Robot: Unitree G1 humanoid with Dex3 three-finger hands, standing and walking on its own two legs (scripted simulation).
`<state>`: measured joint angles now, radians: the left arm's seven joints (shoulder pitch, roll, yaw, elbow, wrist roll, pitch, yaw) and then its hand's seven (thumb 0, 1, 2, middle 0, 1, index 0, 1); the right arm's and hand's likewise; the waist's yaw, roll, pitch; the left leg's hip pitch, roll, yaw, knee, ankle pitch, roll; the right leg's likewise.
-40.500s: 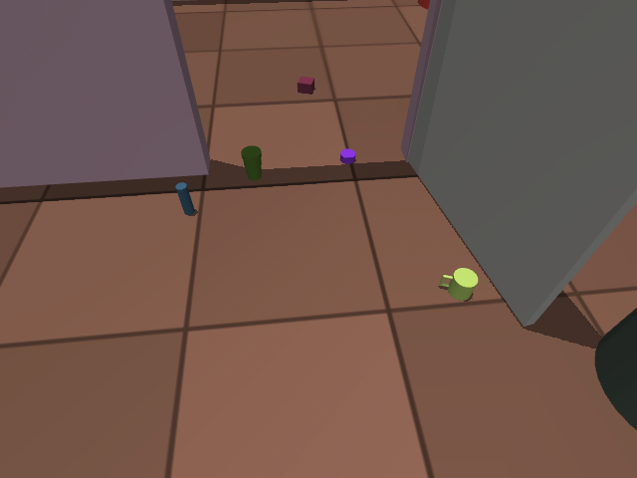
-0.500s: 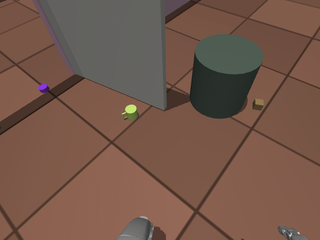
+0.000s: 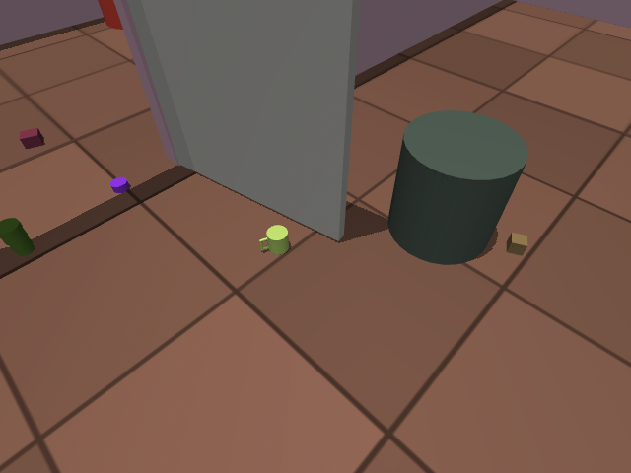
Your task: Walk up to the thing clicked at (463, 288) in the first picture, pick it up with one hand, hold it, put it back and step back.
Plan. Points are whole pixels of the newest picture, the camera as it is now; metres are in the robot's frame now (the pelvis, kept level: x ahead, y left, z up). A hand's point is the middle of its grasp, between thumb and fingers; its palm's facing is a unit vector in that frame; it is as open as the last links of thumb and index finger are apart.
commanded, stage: step back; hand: left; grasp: from above
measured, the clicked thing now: (274, 241) +1.11 +0.21 -0.72
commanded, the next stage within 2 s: stand in 0.56 s
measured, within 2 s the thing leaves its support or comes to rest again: neither
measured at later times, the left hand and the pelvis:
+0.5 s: hand out of the picture +0.14 +0.29 -0.14, palm faces +0.00 -0.92 -0.38, open 7.3 cm; pelvis +0.05 +0.02 +0.00, yaw +0 degrees
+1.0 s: hand out of the picture +0.13 +0.26 -0.14, palm faces -0.03 -0.94 -0.33, open 7.3 cm; pelvis +0.03 +0.02 +0.02, yaw +0 degrees
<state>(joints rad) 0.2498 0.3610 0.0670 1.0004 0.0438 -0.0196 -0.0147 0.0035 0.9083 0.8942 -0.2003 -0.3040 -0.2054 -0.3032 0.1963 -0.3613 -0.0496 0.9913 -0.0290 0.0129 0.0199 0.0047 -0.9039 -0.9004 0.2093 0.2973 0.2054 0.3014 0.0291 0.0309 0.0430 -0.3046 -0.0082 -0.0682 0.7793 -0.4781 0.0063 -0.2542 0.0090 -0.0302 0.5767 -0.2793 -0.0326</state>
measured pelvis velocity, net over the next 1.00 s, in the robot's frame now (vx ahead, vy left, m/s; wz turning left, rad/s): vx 0.03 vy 0.02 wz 0.00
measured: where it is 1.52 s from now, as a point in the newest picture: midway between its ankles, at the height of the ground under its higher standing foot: outside the picture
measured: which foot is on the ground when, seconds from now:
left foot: down 0.00-1.00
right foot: down 0.00-1.00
